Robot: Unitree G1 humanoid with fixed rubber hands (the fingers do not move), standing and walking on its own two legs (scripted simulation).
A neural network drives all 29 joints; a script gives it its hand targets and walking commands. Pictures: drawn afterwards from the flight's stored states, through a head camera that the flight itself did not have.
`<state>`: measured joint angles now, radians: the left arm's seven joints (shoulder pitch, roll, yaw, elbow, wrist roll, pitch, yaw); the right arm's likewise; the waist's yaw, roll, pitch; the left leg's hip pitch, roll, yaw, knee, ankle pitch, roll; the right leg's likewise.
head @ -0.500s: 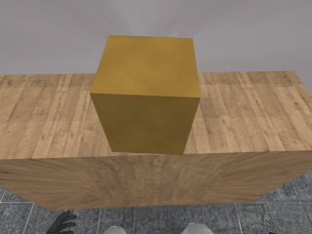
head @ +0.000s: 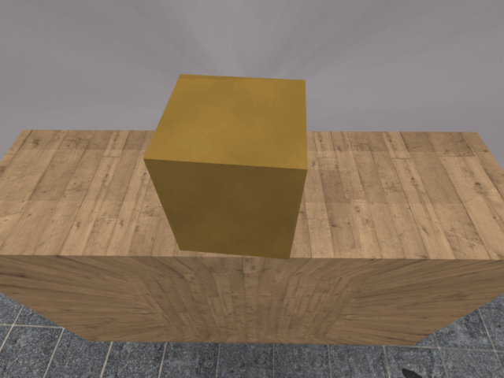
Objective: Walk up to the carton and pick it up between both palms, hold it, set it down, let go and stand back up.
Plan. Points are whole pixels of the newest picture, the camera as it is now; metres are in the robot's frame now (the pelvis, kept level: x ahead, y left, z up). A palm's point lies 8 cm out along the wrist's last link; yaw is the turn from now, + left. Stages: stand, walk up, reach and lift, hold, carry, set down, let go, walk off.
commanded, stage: walk up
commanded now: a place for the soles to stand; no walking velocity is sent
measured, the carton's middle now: (237, 171) +0.44 +0.04 +0.07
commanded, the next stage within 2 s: none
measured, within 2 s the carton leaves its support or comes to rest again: neither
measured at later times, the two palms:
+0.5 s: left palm out of the picture +0.08 +0.32 -0.10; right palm out of the picture +0.10 -0.21 -0.10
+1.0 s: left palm out of the picture +0.11 +0.31 -0.09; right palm out of the picture +0.06 -0.22 -0.11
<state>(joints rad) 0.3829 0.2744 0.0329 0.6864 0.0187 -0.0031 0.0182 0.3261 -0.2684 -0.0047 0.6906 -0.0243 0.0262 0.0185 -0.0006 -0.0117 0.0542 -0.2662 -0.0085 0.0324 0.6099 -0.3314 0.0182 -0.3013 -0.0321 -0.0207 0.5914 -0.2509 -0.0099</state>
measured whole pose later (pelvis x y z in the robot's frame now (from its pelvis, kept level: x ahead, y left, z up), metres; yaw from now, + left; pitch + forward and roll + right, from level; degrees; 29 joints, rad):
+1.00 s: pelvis +0.00 +0.05 +0.00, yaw -8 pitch -1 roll +0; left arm 0.37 0.29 0.04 0.61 0.01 0.01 0.02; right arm 0.25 -0.30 0.01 0.72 -0.01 0.06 0.04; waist -0.01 0.00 0.05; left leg -0.27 0.05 0.18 0.62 -0.33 0.02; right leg -0.33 -0.01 0.12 0.62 -0.28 0.06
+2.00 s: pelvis +0.00 +0.04 +0.00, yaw -12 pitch -1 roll +1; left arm 0.33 0.28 0.01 0.65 0.01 0.01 0.01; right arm 0.33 -0.31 0.00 0.69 -0.02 0.04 0.02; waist -0.01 0.00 0.04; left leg -0.23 0.08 0.22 0.60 -0.34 0.00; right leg -0.33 0.04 0.18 0.62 -0.27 0.04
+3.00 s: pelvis +0.02 +0.04 +0.02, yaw -7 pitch -5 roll +0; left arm 0.23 0.27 0.02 0.39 -0.06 0.11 -0.02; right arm 0.33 -0.11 -0.04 0.48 0.00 -0.15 -0.04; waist 0.03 -0.02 0.10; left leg -0.01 0.04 0.12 0.33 -0.22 0.00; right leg -0.06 -0.03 0.03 0.33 -0.17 0.04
